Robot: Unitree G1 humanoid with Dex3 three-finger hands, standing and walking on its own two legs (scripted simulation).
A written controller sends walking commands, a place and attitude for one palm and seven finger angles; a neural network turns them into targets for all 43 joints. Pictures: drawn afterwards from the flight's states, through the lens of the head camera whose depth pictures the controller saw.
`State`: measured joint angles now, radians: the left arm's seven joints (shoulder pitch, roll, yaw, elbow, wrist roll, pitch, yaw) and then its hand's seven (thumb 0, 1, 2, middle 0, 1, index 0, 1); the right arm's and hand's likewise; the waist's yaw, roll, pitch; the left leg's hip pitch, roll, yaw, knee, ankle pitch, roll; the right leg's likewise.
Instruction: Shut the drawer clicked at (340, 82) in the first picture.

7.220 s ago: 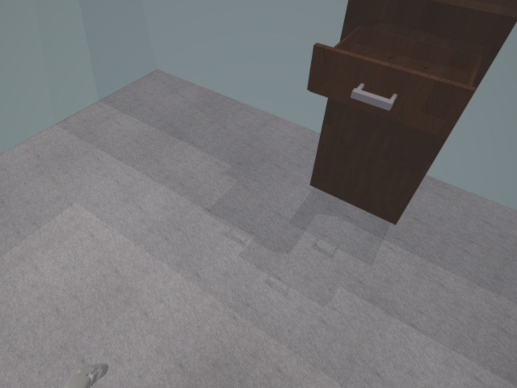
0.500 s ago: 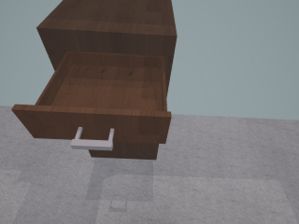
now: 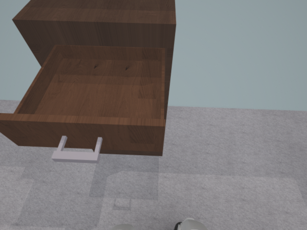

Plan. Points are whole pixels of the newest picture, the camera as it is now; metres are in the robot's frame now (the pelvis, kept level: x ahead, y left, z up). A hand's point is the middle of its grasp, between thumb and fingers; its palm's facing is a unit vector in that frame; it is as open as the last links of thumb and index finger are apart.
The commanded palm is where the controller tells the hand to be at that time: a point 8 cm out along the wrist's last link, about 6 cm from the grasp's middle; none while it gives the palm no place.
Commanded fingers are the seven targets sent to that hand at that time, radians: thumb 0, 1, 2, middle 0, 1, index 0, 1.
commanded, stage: come to a stop and stand still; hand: left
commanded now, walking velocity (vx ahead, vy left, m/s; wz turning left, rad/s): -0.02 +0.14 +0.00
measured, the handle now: (79, 149) +0.29 +0.21 +0.04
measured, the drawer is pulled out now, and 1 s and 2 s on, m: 0.29 0.29 0.29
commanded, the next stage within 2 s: look again from close up in 1.10 s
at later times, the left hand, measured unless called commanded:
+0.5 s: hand out of the picture -0.03 +0.21 -0.16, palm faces -0.02 -0.99 -0.16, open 7.4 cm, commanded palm none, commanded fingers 0.00 0.90 0.90 -0.20 -0.30 -0.20 -0.30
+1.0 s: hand out of the picture -0.09 +0.11 -0.16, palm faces +0.02 -1.00 -0.09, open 7.4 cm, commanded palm none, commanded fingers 0.00 0.90 0.90 -0.20 -0.30 -0.20 -0.30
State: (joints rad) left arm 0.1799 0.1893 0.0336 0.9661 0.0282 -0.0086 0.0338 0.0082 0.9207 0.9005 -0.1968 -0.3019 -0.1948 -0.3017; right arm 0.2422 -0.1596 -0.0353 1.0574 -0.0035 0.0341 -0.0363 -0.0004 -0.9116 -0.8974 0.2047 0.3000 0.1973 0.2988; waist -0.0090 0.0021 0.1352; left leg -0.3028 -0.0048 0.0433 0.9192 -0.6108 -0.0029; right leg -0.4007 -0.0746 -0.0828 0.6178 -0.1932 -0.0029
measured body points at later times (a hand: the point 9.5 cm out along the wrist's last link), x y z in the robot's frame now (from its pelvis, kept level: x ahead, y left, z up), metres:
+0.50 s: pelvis -0.05 +0.03 +0.02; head -0.04 +0.05 +0.47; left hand -0.03 +0.26 -0.14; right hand -0.07 -0.18 -0.13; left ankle -0.02 +0.10 -0.72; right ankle -0.10 -0.10 -0.69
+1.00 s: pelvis -0.06 -0.02 +0.02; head -0.06 -0.01 +0.47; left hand -0.09 +0.16 -0.15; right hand -0.09 -0.22 -0.14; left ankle -0.02 +0.10 -0.72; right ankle -0.09 -0.10 -0.72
